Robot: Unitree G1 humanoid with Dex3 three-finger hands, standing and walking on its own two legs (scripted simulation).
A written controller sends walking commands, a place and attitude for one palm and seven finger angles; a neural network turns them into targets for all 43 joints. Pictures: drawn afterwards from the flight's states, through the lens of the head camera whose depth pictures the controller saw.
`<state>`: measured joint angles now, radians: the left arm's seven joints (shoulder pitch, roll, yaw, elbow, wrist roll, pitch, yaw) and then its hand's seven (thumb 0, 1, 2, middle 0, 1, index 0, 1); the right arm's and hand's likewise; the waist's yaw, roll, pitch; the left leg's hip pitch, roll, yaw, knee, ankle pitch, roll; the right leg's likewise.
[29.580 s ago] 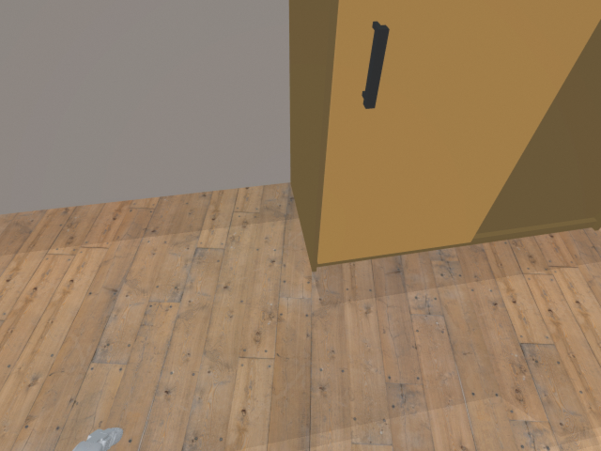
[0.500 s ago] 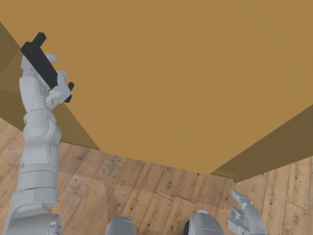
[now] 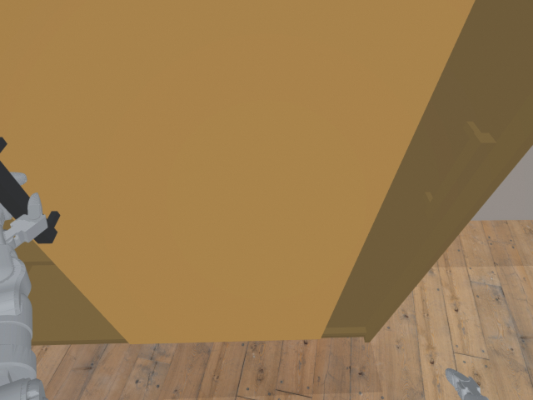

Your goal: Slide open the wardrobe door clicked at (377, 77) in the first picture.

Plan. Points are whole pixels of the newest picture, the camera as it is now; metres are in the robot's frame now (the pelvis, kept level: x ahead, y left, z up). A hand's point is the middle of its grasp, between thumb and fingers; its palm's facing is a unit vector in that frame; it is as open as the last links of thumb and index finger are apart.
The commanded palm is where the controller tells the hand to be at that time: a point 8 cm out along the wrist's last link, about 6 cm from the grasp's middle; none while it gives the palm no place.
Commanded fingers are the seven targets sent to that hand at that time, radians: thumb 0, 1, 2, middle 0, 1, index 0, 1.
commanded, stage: stop walking and hold the door there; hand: left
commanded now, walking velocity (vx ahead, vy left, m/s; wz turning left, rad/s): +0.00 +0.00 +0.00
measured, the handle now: (24, 193) +0.38 +0.40 +0.10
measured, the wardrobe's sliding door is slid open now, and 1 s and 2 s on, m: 0.47 0.47 0.47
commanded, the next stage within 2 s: loosen the grip on the handle in 1.94 s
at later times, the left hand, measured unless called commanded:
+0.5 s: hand (31, 216) +0.33 +0.36 +0.10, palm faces +0.54 -0.79 -0.29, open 6.2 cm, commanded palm +0.29 +0.38 +0.08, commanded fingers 0.00 0.90 0.90 -0.45 -1.40 -0.45 -1.40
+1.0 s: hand (30, 219) +0.34 +0.37 +0.09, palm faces +0.46 -0.83 -0.32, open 5.9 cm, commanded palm +0.29 +0.41 +0.08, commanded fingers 0.00 0.90 0.90 -0.45 -1.40 -0.45 -1.40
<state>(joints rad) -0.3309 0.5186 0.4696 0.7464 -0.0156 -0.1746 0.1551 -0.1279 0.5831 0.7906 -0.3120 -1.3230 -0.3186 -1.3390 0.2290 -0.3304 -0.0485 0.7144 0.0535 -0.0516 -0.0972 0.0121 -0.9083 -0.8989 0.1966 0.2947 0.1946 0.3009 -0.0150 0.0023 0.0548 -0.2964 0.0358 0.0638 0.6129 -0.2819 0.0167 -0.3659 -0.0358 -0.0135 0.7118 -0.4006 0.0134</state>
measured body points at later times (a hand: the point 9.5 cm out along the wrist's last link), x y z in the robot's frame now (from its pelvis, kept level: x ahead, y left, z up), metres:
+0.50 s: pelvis -0.05 +0.02 +0.01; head -0.05 +0.02 +0.46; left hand +0.30 +0.40 +0.12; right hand +0.01 -0.27 -0.10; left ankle +0.03 +0.11 -0.73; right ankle -0.03 -0.12 -0.73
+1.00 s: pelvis -0.04 +0.05 +0.00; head -0.01 +0.03 +0.45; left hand +0.31 +0.41 +0.11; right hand +0.07 -0.25 -0.11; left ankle -0.02 +0.19 -0.72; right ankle -0.03 -0.12 -0.73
